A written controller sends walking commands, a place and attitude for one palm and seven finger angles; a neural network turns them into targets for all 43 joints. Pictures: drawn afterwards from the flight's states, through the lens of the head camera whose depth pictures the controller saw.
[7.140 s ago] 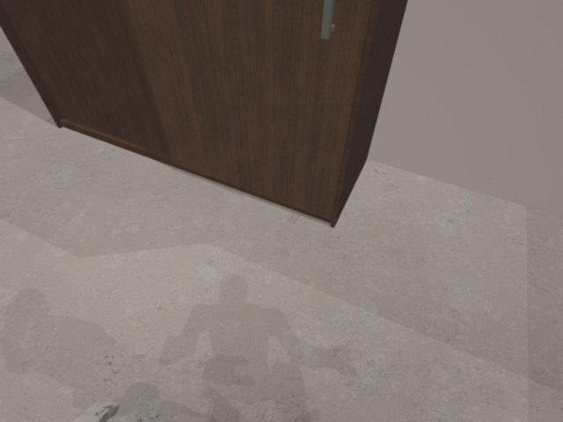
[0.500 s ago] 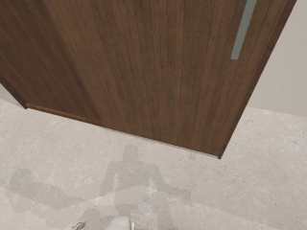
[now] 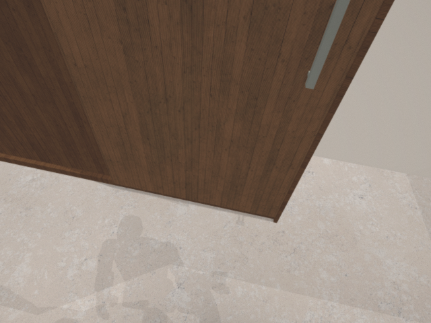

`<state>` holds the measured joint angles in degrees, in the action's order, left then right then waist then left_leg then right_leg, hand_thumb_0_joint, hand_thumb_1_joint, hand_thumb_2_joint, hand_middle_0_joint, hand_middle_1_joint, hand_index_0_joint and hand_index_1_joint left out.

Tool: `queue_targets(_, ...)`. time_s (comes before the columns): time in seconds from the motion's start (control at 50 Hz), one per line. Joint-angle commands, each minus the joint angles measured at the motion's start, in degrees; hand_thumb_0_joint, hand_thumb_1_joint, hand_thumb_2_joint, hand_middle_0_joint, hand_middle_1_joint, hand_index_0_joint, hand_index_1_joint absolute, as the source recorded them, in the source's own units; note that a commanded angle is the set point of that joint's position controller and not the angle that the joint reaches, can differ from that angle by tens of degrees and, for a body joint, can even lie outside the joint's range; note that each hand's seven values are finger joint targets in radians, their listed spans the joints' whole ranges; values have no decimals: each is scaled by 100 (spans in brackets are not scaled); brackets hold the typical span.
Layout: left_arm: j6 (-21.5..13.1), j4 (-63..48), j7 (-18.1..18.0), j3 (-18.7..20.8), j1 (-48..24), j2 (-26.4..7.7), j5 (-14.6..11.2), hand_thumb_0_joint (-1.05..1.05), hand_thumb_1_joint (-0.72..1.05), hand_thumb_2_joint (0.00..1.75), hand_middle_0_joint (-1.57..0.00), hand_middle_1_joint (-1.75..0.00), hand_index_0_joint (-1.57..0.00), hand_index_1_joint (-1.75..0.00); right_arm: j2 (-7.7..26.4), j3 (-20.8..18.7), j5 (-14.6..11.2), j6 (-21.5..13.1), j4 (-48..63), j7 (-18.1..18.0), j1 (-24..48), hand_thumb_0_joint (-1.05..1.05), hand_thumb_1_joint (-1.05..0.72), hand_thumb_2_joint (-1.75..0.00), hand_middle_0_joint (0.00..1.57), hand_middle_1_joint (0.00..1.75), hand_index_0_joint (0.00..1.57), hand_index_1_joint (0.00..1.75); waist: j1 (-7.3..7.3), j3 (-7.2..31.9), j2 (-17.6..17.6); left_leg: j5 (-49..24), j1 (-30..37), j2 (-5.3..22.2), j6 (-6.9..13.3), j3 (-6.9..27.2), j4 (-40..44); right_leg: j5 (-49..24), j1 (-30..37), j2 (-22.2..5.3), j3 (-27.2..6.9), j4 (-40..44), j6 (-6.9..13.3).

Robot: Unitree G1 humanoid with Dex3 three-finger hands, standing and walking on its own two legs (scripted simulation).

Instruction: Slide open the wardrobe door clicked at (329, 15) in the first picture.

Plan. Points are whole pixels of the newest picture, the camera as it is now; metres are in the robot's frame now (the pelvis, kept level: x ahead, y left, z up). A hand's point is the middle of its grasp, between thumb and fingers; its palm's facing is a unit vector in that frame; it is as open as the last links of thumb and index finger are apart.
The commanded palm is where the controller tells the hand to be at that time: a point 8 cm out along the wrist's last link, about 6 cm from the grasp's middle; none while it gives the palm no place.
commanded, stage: take the last steps up to it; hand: right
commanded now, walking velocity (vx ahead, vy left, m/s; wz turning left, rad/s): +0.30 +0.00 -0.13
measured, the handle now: (333, 19) +0.73 -0.18 +0.25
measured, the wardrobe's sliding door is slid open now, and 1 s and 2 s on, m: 0.00 0.00 0.00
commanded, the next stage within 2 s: come to a stop and stand still in 0.92 s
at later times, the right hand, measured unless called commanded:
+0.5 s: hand out of the picture -0.02 -0.23 -0.18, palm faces +0.13 +0.98 -0.15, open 7.4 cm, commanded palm none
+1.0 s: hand (297, 278) +0.27 -0.18 -0.16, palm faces +0.08 +0.97 -0.22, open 7.2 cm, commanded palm none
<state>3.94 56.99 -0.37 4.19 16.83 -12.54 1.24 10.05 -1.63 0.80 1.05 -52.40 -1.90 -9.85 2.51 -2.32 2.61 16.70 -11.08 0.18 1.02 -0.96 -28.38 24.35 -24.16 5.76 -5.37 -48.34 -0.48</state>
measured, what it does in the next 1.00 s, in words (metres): walks ahead: right foot, then left foot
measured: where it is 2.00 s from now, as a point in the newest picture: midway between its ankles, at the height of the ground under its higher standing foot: outside the picture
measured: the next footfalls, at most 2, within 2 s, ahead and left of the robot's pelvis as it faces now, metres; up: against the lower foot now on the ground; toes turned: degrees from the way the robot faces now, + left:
right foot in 0.32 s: +0.03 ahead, -0.16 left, +0.00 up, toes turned -10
left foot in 0.78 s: +0.28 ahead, +0.12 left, +0.00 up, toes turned +1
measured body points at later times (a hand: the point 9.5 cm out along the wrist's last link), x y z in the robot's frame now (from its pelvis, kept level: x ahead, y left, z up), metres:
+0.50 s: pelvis +0.05 -0.05 +0.01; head +0.05 -0.07 +0.45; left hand +0.12 +0.18 -0.13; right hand -0.03 -0.28 -0.16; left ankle +0.05 +0.08 -0.67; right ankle -0.01 -0.15 -0.74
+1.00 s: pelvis +0.20 +0.01 +0.00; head +0.20 +0.02 +0.45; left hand +0.20 +0.24 -0.17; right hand +0.27 -0.23 -0.15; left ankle +0.27 +0.08 -0.74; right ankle +0.19 -0.12 -0.68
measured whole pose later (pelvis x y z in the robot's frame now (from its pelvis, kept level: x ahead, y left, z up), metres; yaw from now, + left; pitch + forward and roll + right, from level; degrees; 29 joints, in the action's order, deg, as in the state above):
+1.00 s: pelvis +0.20 +0.01 +0.00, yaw -3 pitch -3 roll +1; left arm 0.3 61.6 -0.7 2.8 17.7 -9.4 1.8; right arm 9.2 -2.6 0.9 -2.4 -59.4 -1.4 -10.2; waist 2.2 -2.4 1.8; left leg 9.3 -15.5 0.1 4.3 -10.0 -27.0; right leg 20.3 -25.2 -6.3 4.0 -60.1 -1.0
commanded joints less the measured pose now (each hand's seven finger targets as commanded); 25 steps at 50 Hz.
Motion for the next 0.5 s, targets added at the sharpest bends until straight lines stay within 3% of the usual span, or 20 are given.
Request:
queue_targets(0.0,-93,-300,67,135,64,-411,6,0,90,90,-20,-30,-20,-30,916,-262,15,-180,354,-24,66,0,-90,-90,20,30,20,30,-72,-132,-1043,-761,-207,1549,633,871,1347,-266,-522,-556,172,-1709,-189)
queue_targets(0.04,-127,-310,100,121,-92,-397,30,0,90,90,-20,-30,-20,-30,866,-253,26,-235,162,5,-295,0,-90,-90,20,30,20,30,-218,-205,-1139,1,-58,1524,555,883,1579,-454,-610,-691,313,-1518,-242)
queue_targets(0.1,-211,-409,142,76,-528,-349,52,0,90,90,-20,-30,-20,-30,928,-263,71,-302,-97,44,-794,0,-90,-90,20,30,20,30,-427,-420,-1230,793,92,1638,617,1064,1824,-373,-630,-897,547,-664,-254)
queue_targets(0.16,-330,-454,175,6,-894,-210,31,0,90,90,-20,-30,-20,-30,979,-257,114,-338,-399,101,-1303,0,-90,-90,20,30,20,30,-643,-391,-1291,714,308,1613,676,1066,1791,-101,-312,-852,829,428,-172)
queue_targets(0.2,-409,-405,157,-56,-832,-118,6,0,90,90,-20,-30,-20,-30,1000,-254,115,-337,-546,119,-1417,0,-90,-90,20,30,20,30,-624,-240,-1400,243,370,1527,667,944,1592,-62,105,-749,977,1051,-102)
queue_targets(0.24,-479,-233,114,-94,-544,-73,-15,0,90,90,-20,-30,-20,-30,934,-242,77,-318,-666,127,-1397,0,-90,-90,20,30,20,30,-462,-123,-1372,47,97,1291,492,643,1236,-481,948,-630,1200,1877,-80)
queue_targets(0.26,-540,-104,81,-108,-238,-98,-22,0,90,90,-20,-30,-20,-30,871,-233,44,-311,-693,121,-1293,0,-90,-90,20,30,20,30,-286,7,-1177,-20,-215,1152,350,457,928,-865,1645,-600,1279,2493,-84)
queue_targets(0.28,-609,66,27,-75,89,-327,-37,0,90,90,-20,-30,-20,-30,701,-190,7,-292,-683,129,-1241,0,-90,-90,20,30,20,30,-127,147,-604,132,-853,955,172,238,413,-922,2592,-909,1009,2815,-30)
queue_targets(0.3,-652,251,-23,33,628,-772,-5,0,90,90,-20,-30,-20,-30,414,-130,-2,-292,-626,162,-1207,0,-90,-90,20,30,20,30,131,359,570,460,-1824,499,-64,-242,-734,-860,3476,-1966,-280,2901,335)
queue_targets(0.32,-617,360,-40,135,1157,-1240,27,0,90,90,-20,-30,-20,-30,238,-70,21,-322,-487,175,-1013,0,-90,-90,20,30,20,30,334,322,1269,1548,-2569,227,-211,-683,-1921,-1029,3621,-3009,-1343,3361,835)
queue_targets(0.34,-599,419,-97,130,1260,-1186,53,0,90,90,-20,-30,-20,-30,448,-117,67,-246,-396,139,-530,0,-90,-90,20,30,20,30,477,6,1502,1718,-2748,392,-178,-305,-2819,-742,3109,-3135,-1500,3623,998)
queue_targets(0.36,-605,399,-119,51,1067,-917,50,0,90,90,-20,-30,-20,-30,516,-161,71,-245,-415,183,-306,0,-90,-90,20,30,20,30,392,-471,1032,1325,-2901,554,-150,-144,-3237,-845,2648,-2998,-1331,3701,1025)
queue_targets(0.38,-630,334,-120,-12,786,-736,42,0,90,90,-20,-30,-20,-30,454,-175,66,-259,-492,245,-324,0,-90,-90,20,30,20,30,235,-722,679,892,-2878,679,-154,-96,-3376,-1187,2372,-2808,-948,3733,964)
queue_targets(0.42,-714,239,-143,-79,480,-532,17,0,90,90,-20,-30,-20,-30,321,-170,67,-232,-699,309,-654,0,-90,-90,20,30,20,30,-40,-680,549,334,-2561,728,-240,-168,-3388,-1959,2168,-2450,-198,3767,806)
queue_targets(0.44,-754,249,-154,-78,448,-484,-3,0,90,90,-20,-30,-20,-30,315,-177,51,-221,-743,327,-773,0,-90,-90,20,30,20,30,-117,-529,541,170,-2475,727,-277,-202,-3315,-2239,2226,-2358,41,3736,794)
queue_targets(0.48,-788,284,-164,-69,544,-429,-13,0,90,90,-20,-30,-20,-30,253,-184,64,-154,-713,336,-707,0,-90,-90,20,30,20,30,-164,-587,442,-122,-2531,724,-338,-255,-3218,-2552,2149,-2279,304,3786,803)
